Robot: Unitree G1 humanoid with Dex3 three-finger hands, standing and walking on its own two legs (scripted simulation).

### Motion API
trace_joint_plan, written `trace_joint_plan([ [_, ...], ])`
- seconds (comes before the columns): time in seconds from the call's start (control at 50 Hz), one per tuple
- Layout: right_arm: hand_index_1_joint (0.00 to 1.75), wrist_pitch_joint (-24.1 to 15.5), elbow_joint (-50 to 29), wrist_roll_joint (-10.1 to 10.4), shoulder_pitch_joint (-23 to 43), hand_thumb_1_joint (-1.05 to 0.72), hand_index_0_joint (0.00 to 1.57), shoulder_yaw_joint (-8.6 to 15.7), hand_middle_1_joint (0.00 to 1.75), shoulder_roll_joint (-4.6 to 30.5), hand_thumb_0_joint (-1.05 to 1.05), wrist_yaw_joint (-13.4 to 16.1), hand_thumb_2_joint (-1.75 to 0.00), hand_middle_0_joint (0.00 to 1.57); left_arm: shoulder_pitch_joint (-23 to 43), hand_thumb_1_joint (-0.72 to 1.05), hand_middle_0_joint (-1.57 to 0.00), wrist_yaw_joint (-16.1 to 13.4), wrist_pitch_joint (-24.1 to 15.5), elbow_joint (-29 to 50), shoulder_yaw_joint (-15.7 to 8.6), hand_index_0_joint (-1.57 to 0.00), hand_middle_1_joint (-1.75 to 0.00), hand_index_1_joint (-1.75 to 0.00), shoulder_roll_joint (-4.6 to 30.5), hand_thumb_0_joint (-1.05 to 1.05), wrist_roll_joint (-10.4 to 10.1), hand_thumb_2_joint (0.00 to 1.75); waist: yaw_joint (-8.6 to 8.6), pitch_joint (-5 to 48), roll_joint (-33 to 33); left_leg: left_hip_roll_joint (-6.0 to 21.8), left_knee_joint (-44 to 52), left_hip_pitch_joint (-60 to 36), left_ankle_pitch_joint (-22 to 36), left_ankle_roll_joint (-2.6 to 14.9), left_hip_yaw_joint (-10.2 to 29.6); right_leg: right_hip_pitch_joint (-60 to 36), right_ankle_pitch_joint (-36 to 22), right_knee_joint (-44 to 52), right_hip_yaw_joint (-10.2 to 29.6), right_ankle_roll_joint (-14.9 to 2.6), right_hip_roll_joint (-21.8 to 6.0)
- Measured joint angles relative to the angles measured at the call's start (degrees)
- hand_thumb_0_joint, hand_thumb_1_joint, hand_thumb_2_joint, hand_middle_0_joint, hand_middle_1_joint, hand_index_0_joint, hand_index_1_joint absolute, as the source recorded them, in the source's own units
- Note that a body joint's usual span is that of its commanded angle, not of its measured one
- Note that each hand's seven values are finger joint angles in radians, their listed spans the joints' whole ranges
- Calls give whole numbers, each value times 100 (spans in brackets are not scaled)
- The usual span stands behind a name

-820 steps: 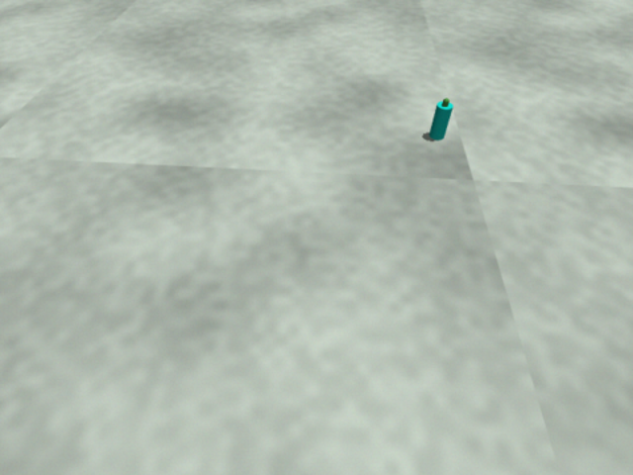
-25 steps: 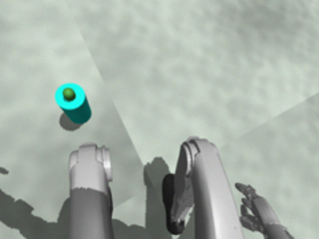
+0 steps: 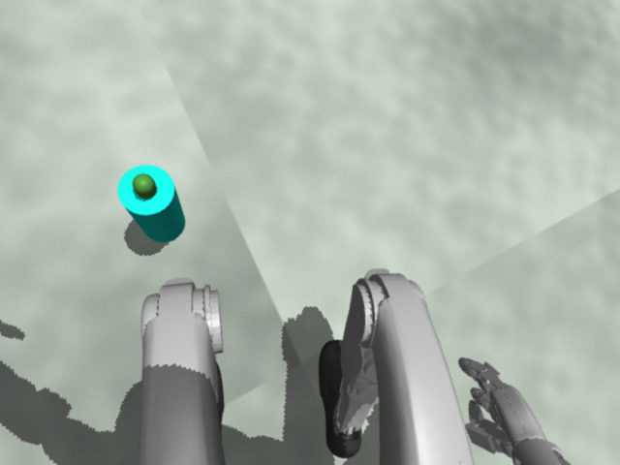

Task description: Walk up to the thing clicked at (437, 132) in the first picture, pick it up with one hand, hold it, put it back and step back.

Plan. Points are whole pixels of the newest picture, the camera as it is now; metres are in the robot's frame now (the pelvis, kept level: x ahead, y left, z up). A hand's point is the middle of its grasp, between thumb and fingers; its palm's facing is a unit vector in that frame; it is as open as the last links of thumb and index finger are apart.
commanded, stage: go down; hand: left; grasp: from the side
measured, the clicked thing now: (154, 204) +0.47 +0.23 -0.27
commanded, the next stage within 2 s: none
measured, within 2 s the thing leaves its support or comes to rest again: neither
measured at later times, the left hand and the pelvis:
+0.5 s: hand out of the picture +0.39 +0.42 +0.02, palm faces +0.19 -0.98 -0.03, open 17.7 cm; pelvis +0.00 +0.00 +0.00, yaw +0 degrees
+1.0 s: hand out of the picture +0.39 +0.42 +0.02, palm faces +0.19 -0.98 -0.02, open 17.7 cm; pelvis +0.00 +0.00 +0.00, yaw +0 degrees
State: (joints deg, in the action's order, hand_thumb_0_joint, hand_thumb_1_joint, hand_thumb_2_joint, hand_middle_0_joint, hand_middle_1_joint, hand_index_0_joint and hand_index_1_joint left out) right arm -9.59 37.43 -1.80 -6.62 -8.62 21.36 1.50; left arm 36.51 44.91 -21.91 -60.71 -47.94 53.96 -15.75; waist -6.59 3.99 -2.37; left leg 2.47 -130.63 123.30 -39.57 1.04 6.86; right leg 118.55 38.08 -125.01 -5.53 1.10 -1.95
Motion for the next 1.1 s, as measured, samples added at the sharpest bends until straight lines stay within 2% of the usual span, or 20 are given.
trace_joint_plan([
  [0.22, 30, -1, 16, -39, 55, -91, 21, -10, 30, 3, 0, 21, -90, 20, 150, -61, -7, -9, -13, -18, -3, -6, -5, -6, 22, -1, 142, 6, -77, 1, -29, -13, -43, 18, -26, -52, 34, 29, 35, -60, -26, -40, -6],
  [0.44, 30, 0, 38, -19, 41, -91, 21, -1, 30, 36, 0, 7, -90, 20, -25, -61, -7, 57, -46, -113, -78, -6, -5, -6, 23, -1, -25, 5, -1, -28, 27, 9, -30, 4, -35, -50, 14, 48, 29, -61, -4, -41, 15],
  [0.56, 30, -11, 74, -48, 65, -91, 21, 10, 30, 12, 0, 19, -90, 20, 105, -61, -7, 56, -52, -29, -42, -6, -5, -6, -12, -1, 42, 5, 19, -53, -43, -6, -83, 48, -19, -58, 35, 77, 21, -108, -19, -45, 7],
  [0.64, 30, -8, 67, -48, 82, -91, 21, 8, 30, -3, 0, 32, -90, 20, 132, -61, -7, 48, -16, -13, -4, -6, -5, -7, 5, -1, 120, 5, -28, -7, -42, -18, -85, 35, -25, -59, 30, 53, 36, -110, -15, -43, -3],
  [0.94, 30, -8, 24, 6, 20, -91, 21, 36, 30, -1, 0, 10, -90, 20, -19, -61, -7, 16, -17, -33, -15, -6, -6, -7, -55, -1, -5, 5, 27, 21, 9, -2, -21, 21, -26, -23, -8, 52, 25, -45, 18, -12, 14],
  [1.1, 30, -4, 64, -24, 45, -91, 21, 61, 30, -38, 0, 27, -90, 20, 36, -61, -7, -25, 10, 160, 68, -6, -6, -7, -159, -1, 112, 5, 15, 41, -26, -29, -25, 8, -29, -42, 0, 25, 49, -58, 10, -25, -7],
])
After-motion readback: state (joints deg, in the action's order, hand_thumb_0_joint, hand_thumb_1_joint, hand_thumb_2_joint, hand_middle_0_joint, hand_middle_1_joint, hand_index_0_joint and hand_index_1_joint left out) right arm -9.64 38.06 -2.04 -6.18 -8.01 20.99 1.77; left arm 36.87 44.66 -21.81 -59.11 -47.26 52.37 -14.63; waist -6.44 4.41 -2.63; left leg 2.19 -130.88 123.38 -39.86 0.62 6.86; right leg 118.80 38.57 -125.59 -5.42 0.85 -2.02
